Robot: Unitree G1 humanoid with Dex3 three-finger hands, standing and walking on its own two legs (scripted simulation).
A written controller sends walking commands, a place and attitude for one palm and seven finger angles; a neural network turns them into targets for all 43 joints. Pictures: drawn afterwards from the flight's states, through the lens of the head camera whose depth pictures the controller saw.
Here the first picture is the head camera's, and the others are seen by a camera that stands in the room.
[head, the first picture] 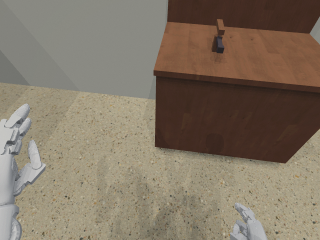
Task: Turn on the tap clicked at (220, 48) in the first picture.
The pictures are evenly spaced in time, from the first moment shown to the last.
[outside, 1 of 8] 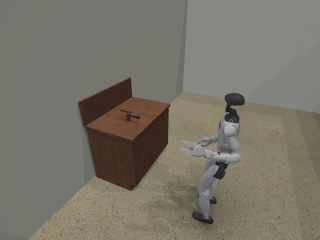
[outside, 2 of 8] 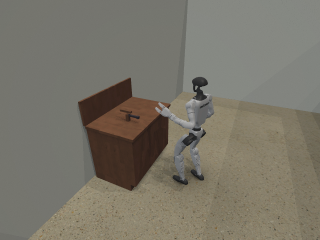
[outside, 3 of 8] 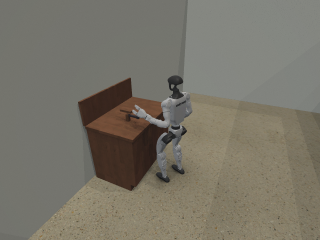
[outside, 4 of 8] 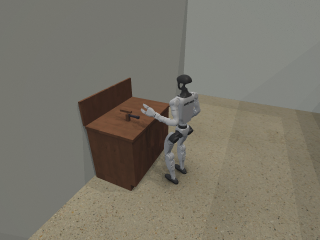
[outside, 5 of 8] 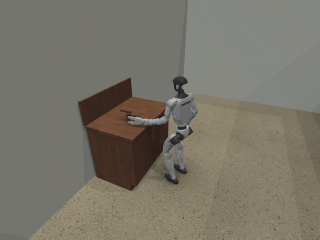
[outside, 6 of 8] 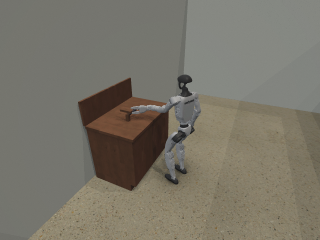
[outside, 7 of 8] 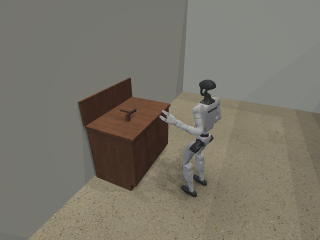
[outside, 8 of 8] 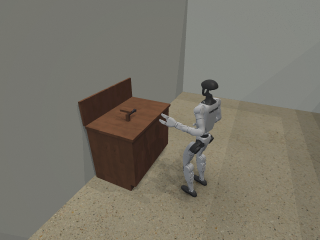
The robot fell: no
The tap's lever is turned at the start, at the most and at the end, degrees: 0 86 86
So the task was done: yes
